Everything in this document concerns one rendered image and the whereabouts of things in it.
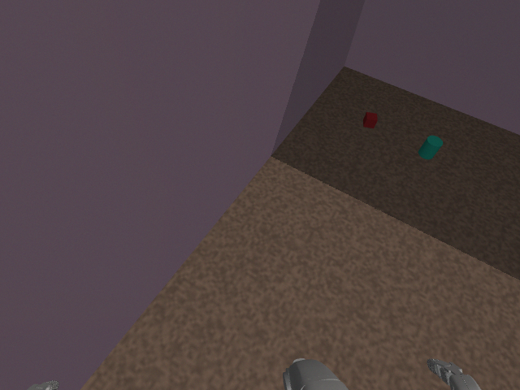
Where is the right robot hand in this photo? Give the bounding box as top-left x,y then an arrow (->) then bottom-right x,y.
427,358 -> 481,390

